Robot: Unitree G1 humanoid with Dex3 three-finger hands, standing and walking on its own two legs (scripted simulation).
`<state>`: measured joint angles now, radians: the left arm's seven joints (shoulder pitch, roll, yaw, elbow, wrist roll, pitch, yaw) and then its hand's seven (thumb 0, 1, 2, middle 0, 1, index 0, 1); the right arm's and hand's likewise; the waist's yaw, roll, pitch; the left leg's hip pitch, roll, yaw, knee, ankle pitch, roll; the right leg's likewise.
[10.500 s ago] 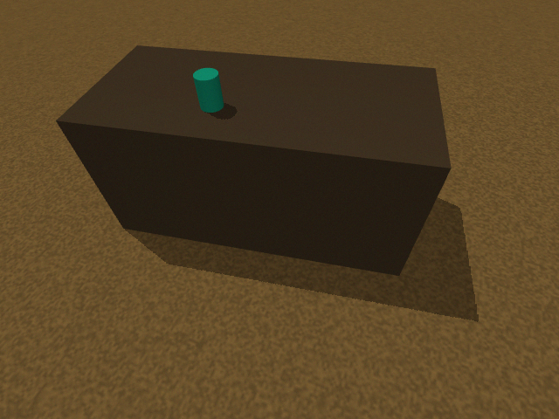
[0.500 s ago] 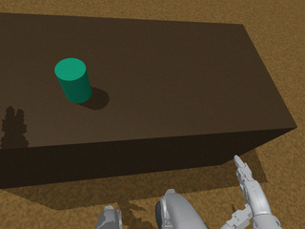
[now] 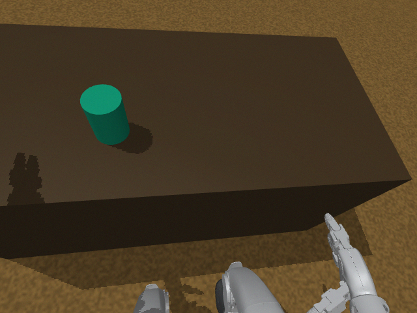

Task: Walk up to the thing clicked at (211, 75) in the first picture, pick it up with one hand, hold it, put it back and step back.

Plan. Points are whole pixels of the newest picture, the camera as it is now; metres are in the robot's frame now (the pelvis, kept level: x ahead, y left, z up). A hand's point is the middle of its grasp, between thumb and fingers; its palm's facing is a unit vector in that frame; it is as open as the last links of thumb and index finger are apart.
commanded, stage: go down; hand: left
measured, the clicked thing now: (107, 116) +0.54 +0.18 -0.04
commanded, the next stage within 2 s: approach in 0.08 s
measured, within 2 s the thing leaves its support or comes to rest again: neither
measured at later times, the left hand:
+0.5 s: hand (24, 140) +0.45 +0.30 +0.02, palm faces +0.08 -0.99 +0.07, open 17.6 cm
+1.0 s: hand (89, 129) +0.49 +0.20 -0.01, palm faces +0.14 -0.99 +0.01, open 17.5 cm
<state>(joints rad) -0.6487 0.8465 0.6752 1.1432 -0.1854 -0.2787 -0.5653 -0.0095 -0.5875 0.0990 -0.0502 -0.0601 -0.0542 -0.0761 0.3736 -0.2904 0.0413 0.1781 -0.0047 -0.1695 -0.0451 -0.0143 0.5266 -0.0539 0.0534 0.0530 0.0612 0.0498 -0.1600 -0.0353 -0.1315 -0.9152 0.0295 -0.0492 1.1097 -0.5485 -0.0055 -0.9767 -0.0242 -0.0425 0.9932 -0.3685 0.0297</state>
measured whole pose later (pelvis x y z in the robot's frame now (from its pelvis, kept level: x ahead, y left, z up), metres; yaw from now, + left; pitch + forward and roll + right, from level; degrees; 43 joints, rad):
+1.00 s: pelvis -0.02 -0.01 -0.04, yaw -1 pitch +25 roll -2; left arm -0.80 0.53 0.48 1.17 -0.08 -0.46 -0.16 -0.01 -0.55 0.05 -0.05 -0.05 -0.07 -0.05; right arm 0.40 -0.26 -0.02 -0.07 -0.06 -0.06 0.03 -0.02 0.53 -0.05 0.05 0.05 0.06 0.05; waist -0.24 -0.01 -0.13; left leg -1.15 0.03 -0.04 1.30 -0.59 -0.01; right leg -1.23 -0.03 -0.02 1.19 -0.41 0.03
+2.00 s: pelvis -0.01 -0.01 -0.04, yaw +0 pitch +27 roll -2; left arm -0.87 0.49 0.43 1.20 -0.03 -0.53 -0.05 -0.01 -0.47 0.84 -0.76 -0.84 -0.79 -0.86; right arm 0.39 -0.26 -0.01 -0.12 -0.07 -0.01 0.05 -0.01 0.50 -0.05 0.05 0.05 0.06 0.05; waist -0.27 -0.02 -0.13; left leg -1.18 0.02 -0.05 1.31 -0.61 -0.01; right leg -1.25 -0.03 -0.03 1.20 -0.42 0.02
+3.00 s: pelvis +0.00 +0.00 -0.02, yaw -1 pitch +24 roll -2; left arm -0.86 0.48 0.41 1.12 -0.06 -0.40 -0.09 -0.01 -0.61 1.05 -0.67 -1.06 -0.70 -1.09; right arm 0.40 -0.24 -0.01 0.00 -0.05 0.00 0.02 -0.01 0.52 -0.06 0.05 0.05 0.06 0.05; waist -0.22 -0.01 -0.13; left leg -1.02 0.03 -0.03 1.18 -0.57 -0.01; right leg -1.11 -0.02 -0.02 1.09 -0.39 0.03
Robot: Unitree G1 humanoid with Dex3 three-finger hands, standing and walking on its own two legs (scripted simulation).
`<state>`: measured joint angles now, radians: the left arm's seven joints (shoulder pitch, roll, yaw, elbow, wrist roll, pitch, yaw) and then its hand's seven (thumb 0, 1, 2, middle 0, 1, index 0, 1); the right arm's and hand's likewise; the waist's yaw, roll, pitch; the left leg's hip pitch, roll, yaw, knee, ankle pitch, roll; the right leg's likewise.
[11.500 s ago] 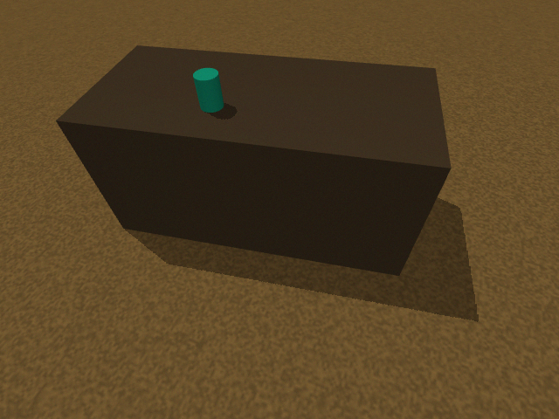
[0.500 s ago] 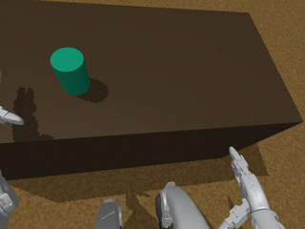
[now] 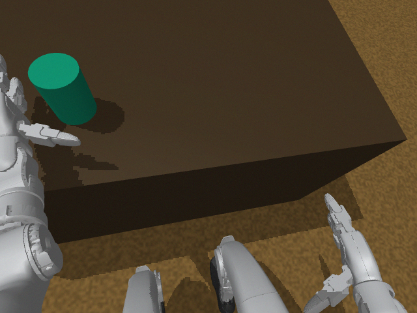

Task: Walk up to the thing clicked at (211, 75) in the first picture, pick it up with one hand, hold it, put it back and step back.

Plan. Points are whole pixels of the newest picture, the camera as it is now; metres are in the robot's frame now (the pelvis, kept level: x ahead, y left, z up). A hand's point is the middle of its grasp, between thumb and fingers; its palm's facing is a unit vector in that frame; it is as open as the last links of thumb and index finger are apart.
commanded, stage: close in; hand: left
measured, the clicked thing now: (66, 91) +0.56 +0.19 +0.00
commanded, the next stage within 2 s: rest palm in 0.02 s
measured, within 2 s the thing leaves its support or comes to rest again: leaves its support in 1.26 s
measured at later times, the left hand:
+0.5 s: hand (65, 96) +0.54 +0.19 +0.01, palm faces +0.15 -0.99 +0.01, open 15.9 cm
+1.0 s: hand (67, 97) +0.53 +0.18 +0.02, palm faces +0.15 -0.99 +0.01, open 10.9 cm
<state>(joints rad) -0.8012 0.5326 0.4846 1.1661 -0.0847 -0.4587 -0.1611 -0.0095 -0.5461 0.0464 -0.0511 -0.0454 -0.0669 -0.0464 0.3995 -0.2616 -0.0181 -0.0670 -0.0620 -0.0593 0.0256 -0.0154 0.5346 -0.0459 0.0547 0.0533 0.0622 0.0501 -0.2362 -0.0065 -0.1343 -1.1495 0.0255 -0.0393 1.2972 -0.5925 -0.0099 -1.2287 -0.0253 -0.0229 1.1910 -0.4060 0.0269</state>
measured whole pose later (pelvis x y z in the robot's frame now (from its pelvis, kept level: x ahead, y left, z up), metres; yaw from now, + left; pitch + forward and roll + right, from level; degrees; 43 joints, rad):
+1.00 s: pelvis +0.01 +0.00 +0.00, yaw +0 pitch +27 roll -2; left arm -0.87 0.49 0.43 1.20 -0.03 -0.53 -0.05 -0.01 -0.47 0.84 -0.76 -0.84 -0.79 -0.86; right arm 0.39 -0.26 -0.01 -0.12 -0.07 -0.01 0.05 -0.01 0.50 -0.05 0.05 0.05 0.06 0.05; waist -0.27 -0.02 -0.13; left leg -1.18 0.02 -0.05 1.31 -0.61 -0.01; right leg -1.25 -0.03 -0.03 1.20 -0.42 0.02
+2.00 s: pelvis +0.02 +0.00 +0.02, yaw +0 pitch +24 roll -2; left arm -0.86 0.48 0.41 1.12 -0.06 -0.40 -0.09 -0.01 -0.61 1.05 -0.67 -1.06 -0.70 -1.09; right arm 0.40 -0.24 -0.01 0.00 -0.05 0.00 0.02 -0.01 0.52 -0.06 0.05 0.05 0.06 0.05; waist -0.22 -0.01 -0.13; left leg -1.02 0.03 -0.03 1.18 -0.57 -0.01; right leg -1.11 -0.02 -0.02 1.09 -0.39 0.03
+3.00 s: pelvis +0.04 +0.00 +0.08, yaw +0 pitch +8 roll +0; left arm -0.38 0.22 0.21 0.40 -0.17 -0.06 -0.01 -0.01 -0.61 1.06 -0.67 -1.07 -0.69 -1.09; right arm 0.36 -0.21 -0.08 0.34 0.03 0.02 -0.05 -0.01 0.54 -0.05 0.05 0.05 0.06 0.05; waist -0.02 0.02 -0.10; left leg -0.51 0.01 0.00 0.84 -0.47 -0.01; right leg -0.63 -0.03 0.01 0.82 -0.34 0.03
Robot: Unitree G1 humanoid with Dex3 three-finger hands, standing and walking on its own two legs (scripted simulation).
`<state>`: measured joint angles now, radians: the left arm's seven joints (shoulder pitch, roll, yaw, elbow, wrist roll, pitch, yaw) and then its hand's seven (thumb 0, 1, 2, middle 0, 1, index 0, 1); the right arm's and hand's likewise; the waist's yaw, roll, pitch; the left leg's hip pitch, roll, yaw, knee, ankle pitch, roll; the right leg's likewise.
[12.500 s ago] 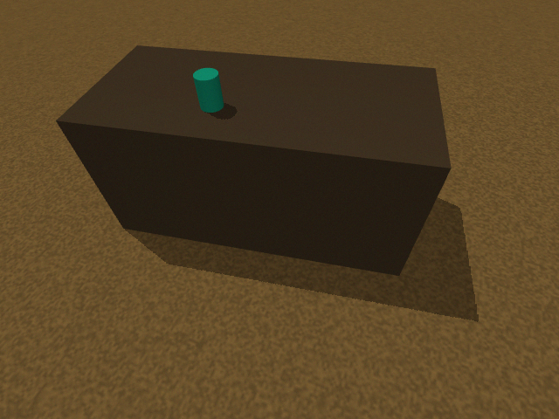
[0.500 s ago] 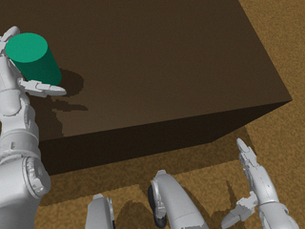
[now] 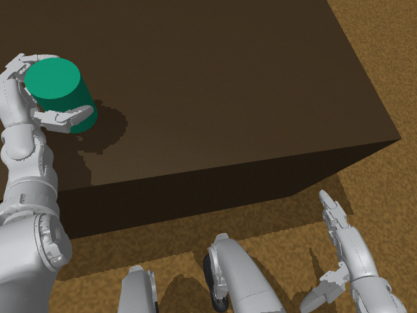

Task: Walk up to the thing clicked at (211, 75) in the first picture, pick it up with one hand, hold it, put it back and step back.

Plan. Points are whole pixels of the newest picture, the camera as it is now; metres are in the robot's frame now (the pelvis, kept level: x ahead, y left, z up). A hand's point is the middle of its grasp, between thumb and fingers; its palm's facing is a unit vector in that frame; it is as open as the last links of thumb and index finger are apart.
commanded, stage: settle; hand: left
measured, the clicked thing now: (66, 98) +0.53 +0.17 +0.01
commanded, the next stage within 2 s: lift in 0.90 s
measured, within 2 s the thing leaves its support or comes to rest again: leaves its support in 0.26 s
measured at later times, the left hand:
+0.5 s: hand (47, 85) +0.52 +0.18 +0.06, palm faces +0.14 -0.99 +0.00, open 11.2 cm
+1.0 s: hand (32, 69) +0.53 +0.19 +0.08, palm faces +0.13 -0.99 +0.00, open 11.3 cm
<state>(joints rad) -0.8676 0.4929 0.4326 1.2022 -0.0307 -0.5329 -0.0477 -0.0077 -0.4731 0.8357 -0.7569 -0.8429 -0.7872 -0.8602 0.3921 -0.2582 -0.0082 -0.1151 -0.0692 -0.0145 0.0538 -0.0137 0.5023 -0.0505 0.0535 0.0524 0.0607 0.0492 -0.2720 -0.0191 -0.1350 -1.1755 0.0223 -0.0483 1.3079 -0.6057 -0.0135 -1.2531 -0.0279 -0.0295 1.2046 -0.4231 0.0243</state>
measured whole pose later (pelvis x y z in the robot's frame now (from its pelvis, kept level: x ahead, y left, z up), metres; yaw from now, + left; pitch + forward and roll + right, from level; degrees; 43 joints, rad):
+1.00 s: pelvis +0.01 +0.00 +0.03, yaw +0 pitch +24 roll -2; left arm -0.86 0.48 0.41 1.12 -0.06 -0.40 -0.09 -0.01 -0.61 1.05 -0.67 -1.06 -0.70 -1.09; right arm 0.40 -0.24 -0.01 0.00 -0.05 0.00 0.02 -0.01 0.52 -0.06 0.05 0.05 0.06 0.05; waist -0.22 -0.01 -0.13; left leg -1.02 0.03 -0.03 1.18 -0.57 -0.01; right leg -1.11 -0.02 -0.02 1.09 -0.39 0.03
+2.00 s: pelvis +0.03 +0.00 +0.08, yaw +0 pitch +8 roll +0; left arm -0.38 0.22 0.21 0.40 -0.17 -0.06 -0.01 -0.01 -0.61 1.06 -0.67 -1.07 -0.69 -1.09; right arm 0.36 -0.21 -0.08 0.34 0.03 0.02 -0.05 -0.01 0.54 -0.05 0.05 0.05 0.06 0.05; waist -0.02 0.02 -0.10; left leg -0.51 0.01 0.00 0.84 -0.47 -0.01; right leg -0.63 -0.03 0.01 0.82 -0.34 0.03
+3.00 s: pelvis +0.04 +0.00 +0.11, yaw +1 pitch +2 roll +0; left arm -0.18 0.19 0.19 0.02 -0.19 0.20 -0.01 -0.01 -0.61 1.05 -0.68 -1.05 -0.71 -1.07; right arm 0.29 -0.21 -0.09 0.55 0.04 -0.14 -0.06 -0.01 0.50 -0.05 0.05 0.05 0.06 0.05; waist 0.00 0.05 -0.07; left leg -0.27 0.01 -0.02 0.64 -0.40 -0.01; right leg -0.38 -0.04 -0.02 0.63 -0.28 0.03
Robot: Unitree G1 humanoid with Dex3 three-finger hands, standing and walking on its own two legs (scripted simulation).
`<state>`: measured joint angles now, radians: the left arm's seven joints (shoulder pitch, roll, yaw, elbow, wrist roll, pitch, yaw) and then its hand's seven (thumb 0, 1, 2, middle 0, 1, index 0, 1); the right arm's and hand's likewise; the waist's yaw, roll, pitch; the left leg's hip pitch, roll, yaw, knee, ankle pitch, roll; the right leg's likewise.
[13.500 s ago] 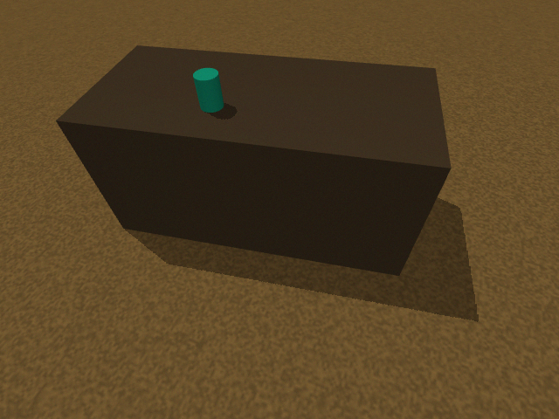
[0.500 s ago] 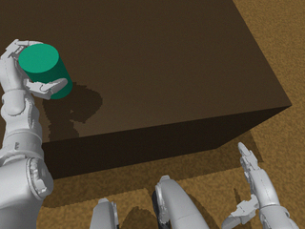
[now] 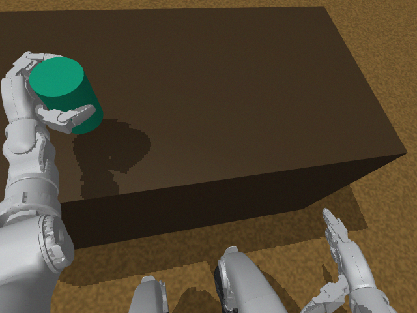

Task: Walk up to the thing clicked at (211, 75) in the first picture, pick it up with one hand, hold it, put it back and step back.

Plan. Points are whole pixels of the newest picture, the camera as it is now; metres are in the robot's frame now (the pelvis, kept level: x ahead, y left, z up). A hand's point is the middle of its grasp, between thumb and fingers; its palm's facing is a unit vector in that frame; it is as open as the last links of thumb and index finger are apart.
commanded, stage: lift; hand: left
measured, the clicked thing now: (71, 98) +0.52 +0.18 +0.04
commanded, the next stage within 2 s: hold in 1.50 s
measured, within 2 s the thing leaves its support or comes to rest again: neither
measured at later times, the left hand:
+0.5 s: hand (52, 86) +0.48 +0.18 +0.12, palm faces +0.10 -0.99 -0.02, open 11.3 cm
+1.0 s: hand (33, 97) +0.41 +0.17 +0.18, palm faces +0.15 -0.99 +0.00, open 11.3 cm
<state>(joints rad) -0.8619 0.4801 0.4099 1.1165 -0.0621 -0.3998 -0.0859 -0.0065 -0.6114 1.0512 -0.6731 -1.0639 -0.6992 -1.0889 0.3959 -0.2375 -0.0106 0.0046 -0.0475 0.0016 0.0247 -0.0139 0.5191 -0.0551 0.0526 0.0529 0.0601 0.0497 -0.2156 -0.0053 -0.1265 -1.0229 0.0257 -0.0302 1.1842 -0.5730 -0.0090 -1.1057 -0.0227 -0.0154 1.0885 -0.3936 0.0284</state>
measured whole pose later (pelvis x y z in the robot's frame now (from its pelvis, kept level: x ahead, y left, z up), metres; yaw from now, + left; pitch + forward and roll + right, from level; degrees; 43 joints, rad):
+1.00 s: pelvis +0.02 -0.01 +0.06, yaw +0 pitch +8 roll +0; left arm -0.38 0.22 0.21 0.40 -0.17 -0.06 -0.01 -0.01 -0.61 1.06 -0.67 -1.07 -0.69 -1.09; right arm 0.36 -0.21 -0.08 0.34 0.03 0.02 -0.05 -0.01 0.54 -0.05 0.05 0.05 0.06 0.05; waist -0.02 0.02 -0.10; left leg -0.51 0.01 0.00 0.84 -0.47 -0.01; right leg -0.63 -0.03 0.01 0.82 -0.34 0.03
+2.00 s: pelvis +0.03 +0.00 +0.08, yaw +1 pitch +2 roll +0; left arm -0.18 0.19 0.19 0.02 -0.19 0.20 -0.01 -0.01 -0.61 1.05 -0.68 -1.05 -0.71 -1.07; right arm 0.29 -0.21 -0.09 0.55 0.04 -0.14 -0.06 -0.01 0.50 -0.05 0.05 0.05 0.06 0.05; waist 0.00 0.05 -0.07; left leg -0.27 0.01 -0.02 0.64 -0.40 -0.01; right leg -0.38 -0.04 -0.02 0.63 -0.28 0.03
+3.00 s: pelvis +0.03 -0.01 +0.09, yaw +1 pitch +1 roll +0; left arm -0.21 0.21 0.21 0.01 -0.19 0.25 -0.03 -0.01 -0.61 1.05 -0.68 -1.05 -0.71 -1.07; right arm 0.21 -0.22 -0.11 0.68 0.03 -0.19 -0.06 -0.01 0.50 -0.06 0.05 0.05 0.06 0.05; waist 0.00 0.05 -0.06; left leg -0.22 0.01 -0.02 0.56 -0.36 -0.01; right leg -0.32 -0.04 -0.02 0.55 -0.25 0.03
